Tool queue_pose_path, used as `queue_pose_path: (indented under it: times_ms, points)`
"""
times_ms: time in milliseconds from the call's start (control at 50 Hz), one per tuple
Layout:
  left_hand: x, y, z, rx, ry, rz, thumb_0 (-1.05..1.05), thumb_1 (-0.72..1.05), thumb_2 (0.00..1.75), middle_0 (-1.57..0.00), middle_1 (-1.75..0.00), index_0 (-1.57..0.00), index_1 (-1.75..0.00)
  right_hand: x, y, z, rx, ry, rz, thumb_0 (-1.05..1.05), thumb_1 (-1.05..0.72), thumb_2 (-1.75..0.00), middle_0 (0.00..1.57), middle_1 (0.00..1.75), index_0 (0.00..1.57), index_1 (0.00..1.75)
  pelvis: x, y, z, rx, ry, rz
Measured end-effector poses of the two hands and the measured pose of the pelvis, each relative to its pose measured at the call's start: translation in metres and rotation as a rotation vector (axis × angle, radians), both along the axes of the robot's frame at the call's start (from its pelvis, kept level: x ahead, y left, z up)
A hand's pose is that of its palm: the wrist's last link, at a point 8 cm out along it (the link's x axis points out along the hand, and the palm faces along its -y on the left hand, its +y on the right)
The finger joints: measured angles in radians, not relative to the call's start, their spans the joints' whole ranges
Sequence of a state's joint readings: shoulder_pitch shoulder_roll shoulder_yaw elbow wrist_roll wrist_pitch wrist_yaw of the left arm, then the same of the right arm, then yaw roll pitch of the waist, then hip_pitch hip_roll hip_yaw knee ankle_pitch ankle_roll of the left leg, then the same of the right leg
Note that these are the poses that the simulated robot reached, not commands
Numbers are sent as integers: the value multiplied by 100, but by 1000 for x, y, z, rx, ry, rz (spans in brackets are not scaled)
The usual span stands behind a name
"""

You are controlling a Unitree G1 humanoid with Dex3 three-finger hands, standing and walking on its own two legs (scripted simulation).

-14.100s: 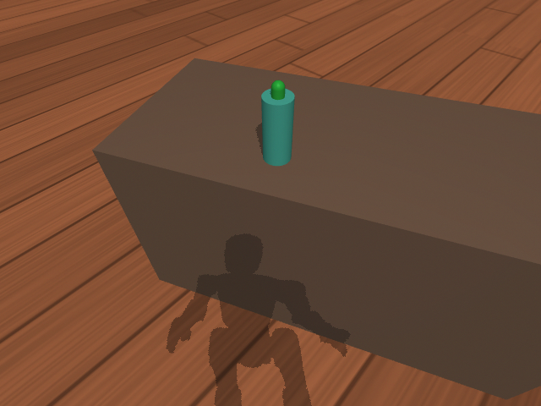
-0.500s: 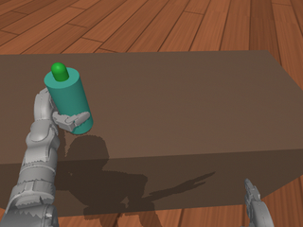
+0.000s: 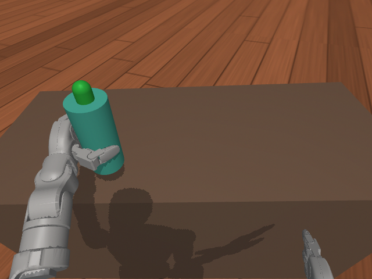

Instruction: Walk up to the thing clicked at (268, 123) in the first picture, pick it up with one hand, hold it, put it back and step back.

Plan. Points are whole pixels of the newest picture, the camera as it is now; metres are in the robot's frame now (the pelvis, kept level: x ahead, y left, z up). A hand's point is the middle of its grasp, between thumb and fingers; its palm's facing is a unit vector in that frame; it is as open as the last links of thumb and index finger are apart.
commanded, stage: lift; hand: left
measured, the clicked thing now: (95, 128) +0.37 +0.18 +0.19
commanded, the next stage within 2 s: hold in 0.48 s
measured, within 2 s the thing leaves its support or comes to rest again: neither
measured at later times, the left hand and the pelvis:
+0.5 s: hand (86, 135) +0.34 +0.18 +0.20, palm faces +0.13 -0.99 -0.05, open 10.6 cm; pelvis +0.00 +0.00 +0.01, yaw +1 degrees
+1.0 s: hand (82, 129) +0.33 +0.18 +0.22, palm faces +0.11 -0.99 -0.04, open 10.6 cm; pelvis +0.00 +0.00 +0.01, yaw +1 degrees
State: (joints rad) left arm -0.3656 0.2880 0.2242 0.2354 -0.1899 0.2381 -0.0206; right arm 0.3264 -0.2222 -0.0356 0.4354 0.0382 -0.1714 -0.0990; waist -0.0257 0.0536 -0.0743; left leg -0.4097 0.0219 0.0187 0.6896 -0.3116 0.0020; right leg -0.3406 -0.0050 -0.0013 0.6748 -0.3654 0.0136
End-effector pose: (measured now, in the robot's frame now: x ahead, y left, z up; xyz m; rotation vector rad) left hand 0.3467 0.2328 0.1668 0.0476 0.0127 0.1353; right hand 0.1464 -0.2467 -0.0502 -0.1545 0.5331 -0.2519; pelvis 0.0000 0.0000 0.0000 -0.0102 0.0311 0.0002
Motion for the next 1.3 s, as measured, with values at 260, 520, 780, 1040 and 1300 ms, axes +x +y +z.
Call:
queue_pose_path:
  times_ms: [260, 520, 780, 1040, 1300]
  points:
    - [-22, -3, 22, 2, 3, 0, -1, -59, 117, -69, -115, -72, -116, 3, 1, -4, -1, -16, 1, -2, 54, -6, 5, 5, 5, 5, -4, -1, 5, 3, -40, 9]
    - [-32, 1, 38, -2, 2, -3, -1, -59, 117, -70, -114, -73, -116, 5, 0, -2, -11, -43, -13, -2, 52, -6, 5, 5, 5, 5, -4, 3, 9, 4, -59, 11]
    - [-37, 0, 47, -2, -8, -19, -1, -58, 115, -71, -111, -74, -113, 9, 6, 1, -9, -71, -8, -2, 51, -7, 5, 5, 5, 5, -3, 5, 11, 2, -66, 11]
    - [-42, -4, 59, -8, -22, -23, -1, -57, 114, -71, -111, -74, -113, 15, 13, 0, 12, -83, 20, -2, 50, -7, 5, 5, 5, 5, 0, 4, 11, 3, -70, 17]
    - [-46, -8, 64, -18, -14, -30, -1, -56, 113, -70, -112, -73, -114, 17, 12, 2, 13, -96, 28, -2, 51, -7, 5, 5, 5, 5, -1, 2, 11, 5, -75, 21]
